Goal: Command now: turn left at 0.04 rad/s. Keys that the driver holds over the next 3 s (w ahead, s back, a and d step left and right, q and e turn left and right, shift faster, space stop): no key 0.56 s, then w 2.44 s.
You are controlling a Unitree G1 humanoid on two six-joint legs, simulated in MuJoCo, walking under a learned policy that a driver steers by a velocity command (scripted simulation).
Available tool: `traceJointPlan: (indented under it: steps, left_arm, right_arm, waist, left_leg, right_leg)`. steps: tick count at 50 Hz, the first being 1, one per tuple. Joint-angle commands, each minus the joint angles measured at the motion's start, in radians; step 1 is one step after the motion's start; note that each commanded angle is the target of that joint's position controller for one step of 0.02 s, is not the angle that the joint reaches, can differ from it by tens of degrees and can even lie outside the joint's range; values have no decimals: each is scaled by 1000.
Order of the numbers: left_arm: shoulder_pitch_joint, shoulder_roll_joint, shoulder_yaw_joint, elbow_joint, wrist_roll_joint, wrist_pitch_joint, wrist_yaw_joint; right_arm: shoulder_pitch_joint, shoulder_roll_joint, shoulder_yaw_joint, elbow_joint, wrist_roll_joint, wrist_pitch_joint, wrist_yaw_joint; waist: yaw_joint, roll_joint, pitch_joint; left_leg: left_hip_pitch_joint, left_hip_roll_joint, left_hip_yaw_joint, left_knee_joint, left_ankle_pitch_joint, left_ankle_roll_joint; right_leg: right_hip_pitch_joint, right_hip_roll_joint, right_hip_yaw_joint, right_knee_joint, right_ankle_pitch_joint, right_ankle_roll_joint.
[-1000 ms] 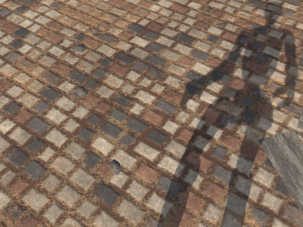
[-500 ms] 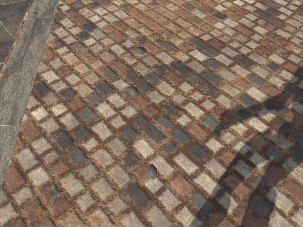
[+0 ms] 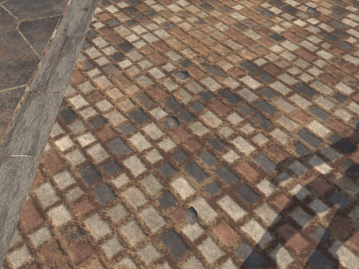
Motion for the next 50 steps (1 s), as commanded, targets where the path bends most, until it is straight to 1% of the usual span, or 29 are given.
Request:
traceJointPlan:
  steps: [1,10,19,28,29,30,31,32,33,34,35,36,37,38,39,40,41,42,43,44,45,46,47,48,49,50]
  left_arm:
    - [-13,106,26,-39,-2,-7,10]
    - [20,111,29,46,-5,-6,24]
    - [55,108,27,123,-8,-3,36]
    - [86,96,20,179,-9,-1,43]
    - [105,84,17,193,-9,1,44]
    - [108,85,18,199,-16,3,46]
    - [102,90,20,195,-20,2,48]
    - [92,91,20,187,-21,-4,48]
    - [84,82,17,178,-23,-16,45]
    - [79,66,14,172,-25,-33,40]
    - [76,48,11,168,-28,-50,32]
    - [83,31,8,166,-32,-66,23]
    - [93,32,8,167,-36,-77,14]
    - [126,29,9,177,-40,-86,8]
    - [205,25,10,203,-43,-92,5]
    - [303,75,24,239,-38,-97,4]
    - [423,181,53,274,-39,-104,-3]
    - [475,221,59,279,-24,-110,-13]
    - [408,155,40,260,-13,-117,-14]
    - [367,123,33,239,-15,-121,-16]
    - [345,114,29,230,-19,-120,-18]
    - [338,88,19,227,-20,-113,-18]
    - [350,63,10,230,-16,-103,-16]
    - [365,53,7,231,-14,-94,-10]
    - [370,56,6,228,-13,-86,-2]
    - [361,69,6,220,-12,-80,7]
  right_arm:
    - [-17,-116,-23,-45,1,-22,-8]
    - [2,-98,-15,23,5,-31,-12]
    - [10,-84,-9,105,9,-33,-12]
    - [23,-78,-2,179,12,-32,-15]
    - [40,-72,0,194,13,-30,-16]
    - [45,-82,-4,200,18,-27,-19]
    - [47,-100,-9,200,24,-25,-20]
    - [49,-108,-11,196,26,-28,-21]
    - [61,-116,-13,196,30,-37,-19]
    - [85,-129,-18,202,37,-50,-16]
    - [110,-145,-24,210,41,-61,-12]
    - [118,-160,-30,213,42,-68,-8]
    - [102,-159,-30,207,43,-72,-5]
    - [63,-149,-26,193,45,-73,-3]
    - [-6,-135,-19,170,47,-73,0]
    - [-75,-89,-6,138,46,-79,1]
    - [-111,-30,6,102,40,-96,-1]
    - [-121,-60,0,78,45,-119,-3]
    - [-92,-90,-8,89,55,-133,6]
    - [-57,-80,-6,108,58,-141,16]
    - [-64,-81,-10,110,55,-146,21]
    - [-97,-90,-16,103,47,-148,26]
    - [-116,-79,-17,95,42,-148,34]
    - [-131,-58,-12,89,40,-145,40]
    - [-156,-38,-7,78,38,-141,46]
    - [-197,-18,1,60,37,-138,49]
  waist:
    - [9,57,-27]
    - [5,24,-20]
    - [7,22,-12]
    - [6,20,-1]
    - [6,24,-22]
    - [2,32,-7]
    - [-3,44,27]
    - [-8,55,73]
    - [-14,76,105]
    - [-22,108,118]
    - [-28,155,113]
    - [-23,198,102]
    - [-11,199,109]
    - [20,186,115]
    - [71,167,121]
    - [109,63,111]
    - [132,-197,81]
    - [139,-281,72]
    - [86,-153,92]
    - [62,-114,84]
    - [54,-83,84]
    - [55,-69,84]
    - [56,-85,72]
    - [59,-95,62]
    - [62,-92,61]
    - [64,-83,69]
  left_leg:
    - [-34,50,-56,-105,157,26]
    - [-18,37,-42,-104,168,32]
    - [-11,23,-20,-109,182,30]
    - [-17,14,-4,-115,176,26]
    - [-10,5,3,-125,73,29]
    - [-29,-6,6,-128,-114,43]
    - [-68,-2,-11,-136,-303,65]
    - [-109,20,-47,-159,-427,89]
    - [-124,54,-98,-186,-486,114]
    - [-107,99,-166,-215,-510,142]
    - [-77,156,-250,-254,-526,174]
    - [-66,211,-334,-293,-536,207]
    - [-106,235,-369,-309,-518,224]
    - [-162,221,-344,-296,-482,213]
    - [-245,172,-266,-244,-412,179]
    - [-322,82,-128,-88,-276,120]
    - [-450,-47,64,236,-148,46]
    - [-598,-49,34,458,-261,36]
    - [-651,9,-17,593,-223,55]
    - [-676,40,-9,634,-142,76]
    - [-705,71,13,628,-72,87]
    - [-703,97,29,594,-16,88]
    - [-667,107,51,548,24,80]
    - [-642,103,75,499,57,67]
    - [-619,95,96,439,90,51]
    - [-580,86,111,356,130,37]
  right_leg:
    - [15,-24,13,-60,114,-12]
    - [13,-22,11,-71,126,5]
    - [15,-18,8,-80,133,5]
    - [14,-12,3,-85,134,0]
    - [22,2,-12,-84,41,-2]
    - [-1,25,-34,-61,-107,-12]
    - [-47,38,-41,-37,-261,-27]
    - [-100,37,-33,-22,-350,-42]
    - [-141,33,-27,1,-366,-53]
    - [-175,32,-33,45,-323,-56]
    - [-199,40,-56,111,-248,-53]
    - [-197,42,-70,169,-185,-58]
    - [-159,29,-57,180,-166,-74]
    - [-82,25,-53,122,-167,-95]
    - [53,23,-40,-4,-150,-113]
    - [154,-38,86,-101,-165,-134]
    - [282,-197,399,-257,-264,-214]
    - [351,-363,690,-347,-198,-305]
    - [351,-364,643,-319,-116,-300]
    - [365,-327,543,-309,-52,-274]
    - [374,-305,457,-318,16,-250]
    - [372,-278,372,-329,130,-225]
    - [355,-246,296,-341,221,-208]
    - [345,-222,240,-350,284,-202]
    - [322,-205,196,-359,318,-202]
    - [276,-189,157,-372,321,-201]
Next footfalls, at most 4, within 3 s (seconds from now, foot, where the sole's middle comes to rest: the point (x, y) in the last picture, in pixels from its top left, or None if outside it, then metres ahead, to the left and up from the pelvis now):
1.22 left None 0.40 0.11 -0.77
1.74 right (218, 222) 0.70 -0.13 -0.77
2.30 left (163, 159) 1.01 0.10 -0.77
2.86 right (211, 114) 1.32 -0.14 -0.77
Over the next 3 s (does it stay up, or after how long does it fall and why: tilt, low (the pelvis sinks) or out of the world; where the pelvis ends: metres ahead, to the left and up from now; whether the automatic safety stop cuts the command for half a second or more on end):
stays up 1.22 -0.05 0.00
